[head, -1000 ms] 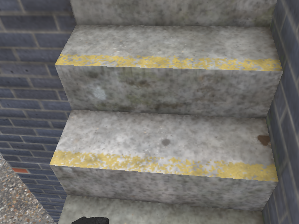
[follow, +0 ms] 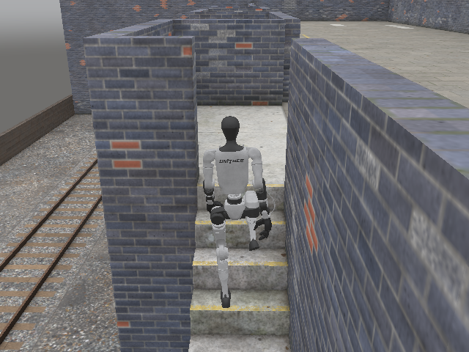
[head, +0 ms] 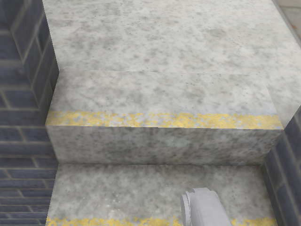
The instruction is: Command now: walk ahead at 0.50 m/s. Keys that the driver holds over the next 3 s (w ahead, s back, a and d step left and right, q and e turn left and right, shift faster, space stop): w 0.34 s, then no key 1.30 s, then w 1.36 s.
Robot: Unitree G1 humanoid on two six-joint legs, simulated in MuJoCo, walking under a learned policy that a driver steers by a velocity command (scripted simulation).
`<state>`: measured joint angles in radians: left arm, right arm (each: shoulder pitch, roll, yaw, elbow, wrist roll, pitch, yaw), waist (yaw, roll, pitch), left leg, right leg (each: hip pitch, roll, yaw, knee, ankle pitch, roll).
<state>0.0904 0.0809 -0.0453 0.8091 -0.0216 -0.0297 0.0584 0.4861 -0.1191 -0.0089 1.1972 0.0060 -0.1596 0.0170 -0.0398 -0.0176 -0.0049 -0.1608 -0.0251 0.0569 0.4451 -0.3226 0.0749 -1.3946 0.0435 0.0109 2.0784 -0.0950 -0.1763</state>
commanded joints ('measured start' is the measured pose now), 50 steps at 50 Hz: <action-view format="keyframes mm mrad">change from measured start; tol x64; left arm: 1 -269 45 -38 -177 -58 7 68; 50 392 302 48 -81 82 241 -160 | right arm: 1 56 -78 -11 26 54 -20 -50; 50 -249 -186 -96 -273 -92 222 155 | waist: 1 25 191 64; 50 183 -121 -240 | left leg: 1 -187 154 24 -415 1111 -32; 4 127 240 -5 13 2039 58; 7 -281 -112 -45 1068 355 53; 10 -925 -2 -433 1676 179 209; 25 -544 72 -28 362 -118 33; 28 -88 12 47 -370 487 19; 30 640 386 -248 105 2038 190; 40 96 387 -93 -135 1196 228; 45 117 363 31 -204 1906 278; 50 -347 23 -124 750 303 165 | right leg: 1 527 -58 -267 -627 -222 -3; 7 1137 -247 888 -1729 -913 -236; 24 1325 -259 115 -1710 181 -22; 28 1539 -179 42 -1353 843 3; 30 782 -81 -19 -1024 -357 163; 38 -182 112 229 464 -1061 -5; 47 595 138 -115 -969 -191 132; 50 744 -77 654 -1450 -143 -181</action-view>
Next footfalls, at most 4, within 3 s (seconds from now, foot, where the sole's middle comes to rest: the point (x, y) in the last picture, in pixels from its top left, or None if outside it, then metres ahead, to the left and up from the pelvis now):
0.10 right None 0.21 -0.08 -0.57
0.38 left None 0.24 0.17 -0.42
0.56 left None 0.22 0.19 -0.57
0.94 right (175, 204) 0.42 -0.08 -0.37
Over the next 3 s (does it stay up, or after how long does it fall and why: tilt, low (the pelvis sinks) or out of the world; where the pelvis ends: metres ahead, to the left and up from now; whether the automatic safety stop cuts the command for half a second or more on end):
stays up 0.42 -0.01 0.41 its command is cut before an obstacle after 1.7 s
